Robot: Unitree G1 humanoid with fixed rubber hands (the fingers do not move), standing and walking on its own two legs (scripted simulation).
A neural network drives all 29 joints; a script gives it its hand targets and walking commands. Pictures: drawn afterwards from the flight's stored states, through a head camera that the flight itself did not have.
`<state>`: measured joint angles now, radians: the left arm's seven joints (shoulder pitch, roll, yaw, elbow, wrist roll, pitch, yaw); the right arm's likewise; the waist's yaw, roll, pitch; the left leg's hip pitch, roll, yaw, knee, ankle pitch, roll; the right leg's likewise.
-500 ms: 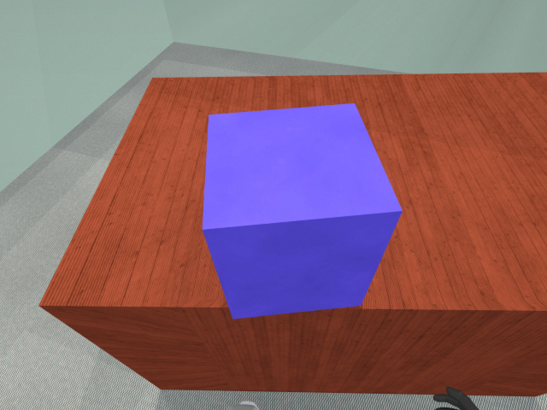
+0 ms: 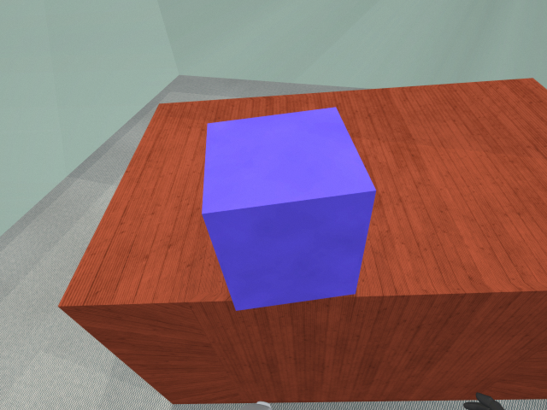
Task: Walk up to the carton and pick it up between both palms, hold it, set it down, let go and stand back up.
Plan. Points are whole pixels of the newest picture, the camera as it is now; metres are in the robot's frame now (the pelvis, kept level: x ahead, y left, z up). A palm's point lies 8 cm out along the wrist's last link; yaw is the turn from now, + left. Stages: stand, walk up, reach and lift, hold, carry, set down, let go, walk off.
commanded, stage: walk up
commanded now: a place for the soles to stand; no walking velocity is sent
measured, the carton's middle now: (284, 212) +0.42 +0.03 +0.07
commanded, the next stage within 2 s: none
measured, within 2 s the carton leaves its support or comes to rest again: neither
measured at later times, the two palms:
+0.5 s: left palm out of the picture +0.07 +0.28 -0.10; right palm out of the picture +0.14 -0.24 -0.07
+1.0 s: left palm out of the picture +0.09 +0.28 -0.09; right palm (486, 407) +0.17 -0.25 -0.08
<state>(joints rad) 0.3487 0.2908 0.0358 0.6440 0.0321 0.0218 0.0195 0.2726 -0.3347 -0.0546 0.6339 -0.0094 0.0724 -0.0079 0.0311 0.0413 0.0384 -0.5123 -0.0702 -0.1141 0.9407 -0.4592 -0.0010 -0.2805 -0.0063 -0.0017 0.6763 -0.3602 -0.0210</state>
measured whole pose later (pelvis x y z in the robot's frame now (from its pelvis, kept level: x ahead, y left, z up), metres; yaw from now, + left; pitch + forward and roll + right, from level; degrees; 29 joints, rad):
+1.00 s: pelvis +0.04 +0.00 +0.00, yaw +9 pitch +0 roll -1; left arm 0.32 0.31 0.00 0.64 0.03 0.02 -0.01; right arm 0.35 -0.30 -0.02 0.59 -0.03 0.00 -0.01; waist -0.01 0.00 0.01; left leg -0.24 0.00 -0.07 0.66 -0.42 -0.01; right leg -0.24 -0.01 -0.05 0.64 -0.39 0.00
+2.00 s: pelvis +0.01 +0.00 +0.01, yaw +8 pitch -2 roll +0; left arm 0.35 0.29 0.00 0.64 0.02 -0.01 -0.01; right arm 0.33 -0.30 0.00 0.60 -0.02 0.00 0.01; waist 0.00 0.00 0.01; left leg -0.22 0.02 0.02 0.57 -0.32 0.00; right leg -0.23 -0.01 -0.02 0.56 -0.30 0.00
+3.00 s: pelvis +0.02 +0.00 +0.03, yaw +5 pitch -5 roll +0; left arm 0.29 0.16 -0.01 0.19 -0.04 0.12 0.10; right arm 0.31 -0.24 -0.05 0.37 0.10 -0.14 0.08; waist 0.01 -0.02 0.02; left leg 0.00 0.02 0.07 0.28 -0.20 0.00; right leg -0.03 0.00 0.02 0.29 -0.17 0.00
